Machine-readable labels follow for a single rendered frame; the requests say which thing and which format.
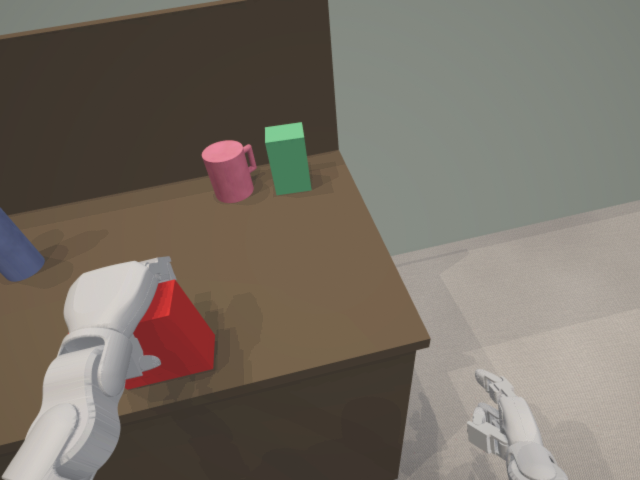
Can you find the robot right hand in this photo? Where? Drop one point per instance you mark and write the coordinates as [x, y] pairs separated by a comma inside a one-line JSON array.
[[492, 430]]

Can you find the table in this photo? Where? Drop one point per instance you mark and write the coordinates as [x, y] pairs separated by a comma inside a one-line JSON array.
[[102, 128]]

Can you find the sponge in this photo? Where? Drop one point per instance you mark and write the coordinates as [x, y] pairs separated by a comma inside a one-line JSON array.
[[174, 331]]

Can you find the left robot forearm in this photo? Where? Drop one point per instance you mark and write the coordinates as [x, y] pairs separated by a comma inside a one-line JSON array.
[[78, 427]]

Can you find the robot left hand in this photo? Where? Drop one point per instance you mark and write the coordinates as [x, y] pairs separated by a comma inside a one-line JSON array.
[[117, 297]]

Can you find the right robot forearm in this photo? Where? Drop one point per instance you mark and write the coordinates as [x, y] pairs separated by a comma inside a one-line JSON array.
[[531, 461]]

